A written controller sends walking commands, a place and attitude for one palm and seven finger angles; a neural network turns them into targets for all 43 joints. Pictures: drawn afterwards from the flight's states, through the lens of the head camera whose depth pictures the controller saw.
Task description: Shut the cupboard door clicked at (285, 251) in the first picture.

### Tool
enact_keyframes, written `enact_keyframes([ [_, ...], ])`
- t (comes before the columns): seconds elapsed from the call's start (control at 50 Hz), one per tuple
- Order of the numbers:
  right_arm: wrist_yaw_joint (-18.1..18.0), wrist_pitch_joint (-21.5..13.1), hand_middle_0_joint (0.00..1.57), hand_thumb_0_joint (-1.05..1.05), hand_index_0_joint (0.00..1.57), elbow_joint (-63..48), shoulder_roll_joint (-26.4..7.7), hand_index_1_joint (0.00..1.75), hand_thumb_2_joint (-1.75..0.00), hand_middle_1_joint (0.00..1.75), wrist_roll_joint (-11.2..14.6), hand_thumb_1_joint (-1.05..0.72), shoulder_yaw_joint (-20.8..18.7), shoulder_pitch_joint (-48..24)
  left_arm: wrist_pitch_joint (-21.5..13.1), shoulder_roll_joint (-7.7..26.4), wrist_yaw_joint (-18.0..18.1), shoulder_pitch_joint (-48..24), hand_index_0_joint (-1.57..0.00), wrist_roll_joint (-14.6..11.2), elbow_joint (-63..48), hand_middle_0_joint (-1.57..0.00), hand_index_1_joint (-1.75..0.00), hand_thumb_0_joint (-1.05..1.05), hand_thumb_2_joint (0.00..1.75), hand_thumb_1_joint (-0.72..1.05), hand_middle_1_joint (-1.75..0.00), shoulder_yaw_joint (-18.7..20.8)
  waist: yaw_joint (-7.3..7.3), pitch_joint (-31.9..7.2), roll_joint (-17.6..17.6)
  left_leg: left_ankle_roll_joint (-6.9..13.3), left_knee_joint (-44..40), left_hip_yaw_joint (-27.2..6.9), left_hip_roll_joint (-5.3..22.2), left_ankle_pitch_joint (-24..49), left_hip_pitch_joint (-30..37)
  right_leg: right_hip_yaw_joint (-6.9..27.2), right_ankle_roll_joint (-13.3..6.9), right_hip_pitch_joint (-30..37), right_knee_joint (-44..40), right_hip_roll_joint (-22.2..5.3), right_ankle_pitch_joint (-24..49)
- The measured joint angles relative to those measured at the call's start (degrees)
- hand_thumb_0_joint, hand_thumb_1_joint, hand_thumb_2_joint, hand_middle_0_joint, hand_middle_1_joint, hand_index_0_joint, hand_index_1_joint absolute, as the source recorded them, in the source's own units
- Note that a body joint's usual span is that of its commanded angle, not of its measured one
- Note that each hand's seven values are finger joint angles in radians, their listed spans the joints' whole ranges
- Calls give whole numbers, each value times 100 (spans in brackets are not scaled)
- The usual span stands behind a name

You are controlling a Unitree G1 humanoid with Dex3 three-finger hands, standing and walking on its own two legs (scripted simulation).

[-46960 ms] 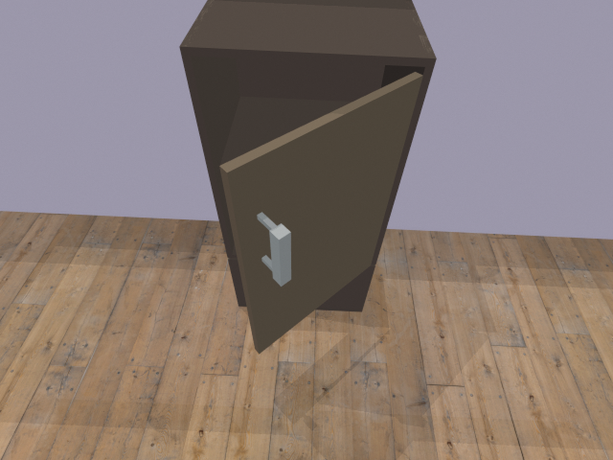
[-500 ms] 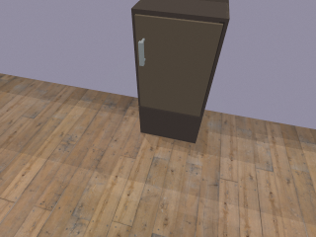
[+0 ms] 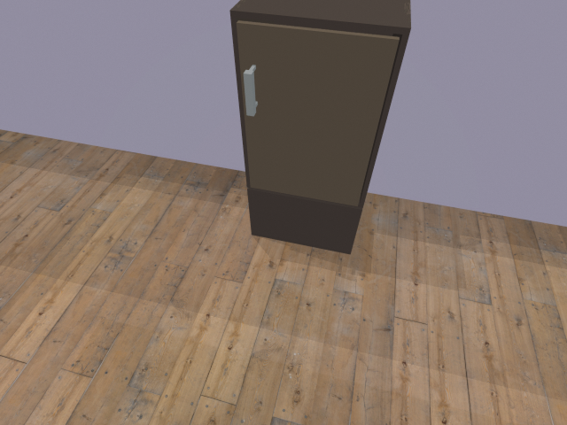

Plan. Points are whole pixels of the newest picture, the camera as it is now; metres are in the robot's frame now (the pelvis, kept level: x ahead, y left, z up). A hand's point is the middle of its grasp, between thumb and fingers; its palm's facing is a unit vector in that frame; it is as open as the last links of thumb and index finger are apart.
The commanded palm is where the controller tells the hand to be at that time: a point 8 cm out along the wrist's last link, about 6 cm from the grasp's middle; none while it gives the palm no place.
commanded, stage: look to check the result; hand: left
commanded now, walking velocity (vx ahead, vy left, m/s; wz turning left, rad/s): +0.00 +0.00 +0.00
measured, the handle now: (252, 90) +0.97 +0.14 -0.02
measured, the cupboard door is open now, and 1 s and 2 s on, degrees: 0 0 0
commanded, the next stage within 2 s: stand and wait in 0.06 s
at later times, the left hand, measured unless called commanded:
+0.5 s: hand out of the picture +0.04 +0.20 -0.17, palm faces +0.01 -0.97 -0.26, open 7.4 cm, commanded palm none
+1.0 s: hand out of the picture +0.09 +0.21 -0.16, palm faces +0.00 -0.95 -0.30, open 7.4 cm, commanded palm none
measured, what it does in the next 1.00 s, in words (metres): stands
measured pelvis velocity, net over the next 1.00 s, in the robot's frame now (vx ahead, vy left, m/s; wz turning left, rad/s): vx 0.03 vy -0.02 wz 0.00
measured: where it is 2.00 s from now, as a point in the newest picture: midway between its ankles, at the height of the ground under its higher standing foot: outside the picture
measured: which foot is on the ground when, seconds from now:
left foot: down 0.00-1.00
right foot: down 0.00-1.00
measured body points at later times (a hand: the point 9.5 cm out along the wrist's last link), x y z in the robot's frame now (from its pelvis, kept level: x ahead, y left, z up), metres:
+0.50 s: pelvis +0.02 -0.01 +0.00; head +0.03 -0.01 +0.45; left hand +0.04 +0.25 -0.15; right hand +0.05 -0.27 -0.15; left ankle +0.03 +0.11 -0.74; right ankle -0.01 -0.10 -0.74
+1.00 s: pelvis +0.03 -0.02 +0.00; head +0.05 -0.02 +0.45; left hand +0.09 +0.26 -0.14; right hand +0.10 -0.29 -0.14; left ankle +0.03 +0.11 -0.74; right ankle -0.01 -0.10 -0.74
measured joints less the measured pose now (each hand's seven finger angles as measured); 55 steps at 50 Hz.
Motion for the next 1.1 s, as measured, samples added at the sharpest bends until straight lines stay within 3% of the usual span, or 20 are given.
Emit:
enact_keyframes([
  [0.7,58,-24,20,0,20,-7,-582,30,-90,30,-2,-90,10,-572,-56,533,-89,-523,-20,-6,-31,-20,-30,0,90,91,-30,7,12,16,9,-112,-308,-44,49,-20,286,-32,-74,347,-428,86,22],
  [1.1,56,-26,20,0,20,-37,-707,30,-90,30,1,-90,35,-701,-70,642,-87,-662,-20,-10,-82,-20,-30,0,90,91,-30,5,13,-11,0,-193,-398,-66,89,-90,427,-46,-129,512,-562,139,-39],
])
